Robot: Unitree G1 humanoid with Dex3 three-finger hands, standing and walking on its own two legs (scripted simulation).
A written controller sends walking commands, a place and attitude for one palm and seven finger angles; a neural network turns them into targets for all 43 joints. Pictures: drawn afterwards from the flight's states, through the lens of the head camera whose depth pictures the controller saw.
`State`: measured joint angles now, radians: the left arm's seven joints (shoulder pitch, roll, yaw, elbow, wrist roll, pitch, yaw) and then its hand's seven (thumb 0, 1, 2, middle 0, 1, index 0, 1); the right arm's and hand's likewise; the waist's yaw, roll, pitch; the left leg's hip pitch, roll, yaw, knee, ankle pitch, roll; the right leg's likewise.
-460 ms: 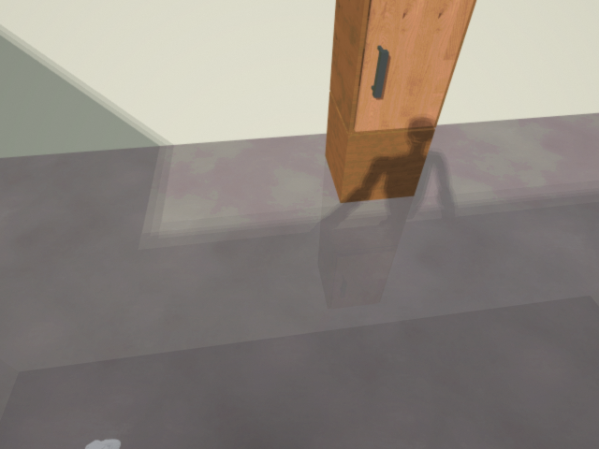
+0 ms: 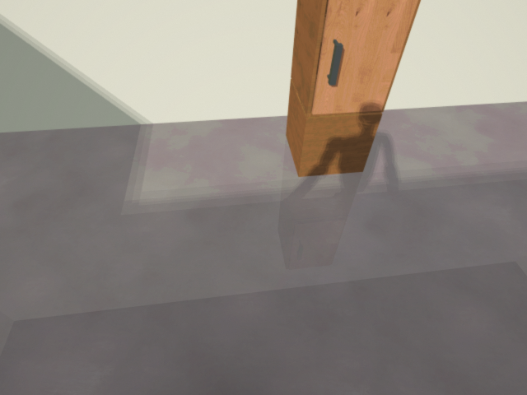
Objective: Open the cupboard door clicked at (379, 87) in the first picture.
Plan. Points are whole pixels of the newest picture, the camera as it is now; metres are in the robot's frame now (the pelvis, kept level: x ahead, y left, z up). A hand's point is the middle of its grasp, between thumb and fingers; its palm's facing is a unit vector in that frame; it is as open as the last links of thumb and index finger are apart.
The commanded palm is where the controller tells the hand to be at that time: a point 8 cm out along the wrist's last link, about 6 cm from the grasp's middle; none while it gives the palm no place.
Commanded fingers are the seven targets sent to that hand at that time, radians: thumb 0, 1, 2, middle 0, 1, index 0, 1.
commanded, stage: stand and wait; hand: left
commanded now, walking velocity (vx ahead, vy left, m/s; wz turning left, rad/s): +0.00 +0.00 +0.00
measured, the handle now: (333, 62) +1.33 -0.20 -0.09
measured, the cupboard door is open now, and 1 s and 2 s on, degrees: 0 0 0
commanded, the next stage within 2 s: look at it before walking up in 0.36 s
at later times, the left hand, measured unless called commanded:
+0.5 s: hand out of the picture +0.07 +0.25 -0.15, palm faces -0.03 -0.94 -0.33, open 7.4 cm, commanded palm none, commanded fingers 0.00 0.90 0.90 -0.20 -0.30 -0.20 -0.30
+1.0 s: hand out of the picture +0.07 +0.25 -0.16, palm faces -0.03 -0.94 -0.33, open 7.4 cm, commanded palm none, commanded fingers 0.00 0.90 0.90 -0.20 -0.30 -0.20 -0.30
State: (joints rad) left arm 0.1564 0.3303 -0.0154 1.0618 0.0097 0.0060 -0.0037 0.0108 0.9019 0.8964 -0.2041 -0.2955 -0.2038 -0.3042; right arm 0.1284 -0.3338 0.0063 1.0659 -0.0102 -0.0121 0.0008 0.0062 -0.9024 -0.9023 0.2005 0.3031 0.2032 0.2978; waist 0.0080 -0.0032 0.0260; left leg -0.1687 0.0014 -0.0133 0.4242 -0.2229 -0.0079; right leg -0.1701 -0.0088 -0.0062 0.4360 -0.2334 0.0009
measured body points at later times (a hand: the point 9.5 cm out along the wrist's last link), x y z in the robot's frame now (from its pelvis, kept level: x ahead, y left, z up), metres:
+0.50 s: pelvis +0.00 +0.00 +0.00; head +0.00 +0.00 +0.45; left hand +0.08 +0.30 -0.13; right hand +0.08 -0.29 -0.13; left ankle +0.01 +0.13 -0.74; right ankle +0.00 -0.12 -0.74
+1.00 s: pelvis +0.00 +0.00 +0.00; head +0.01 +0.00 +0.45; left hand +0.07 +0.30 -0.13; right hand +0.08 -0.30 -0.13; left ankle +0.01 +0.13 -0.74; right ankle +0.00 -0.12 -0.74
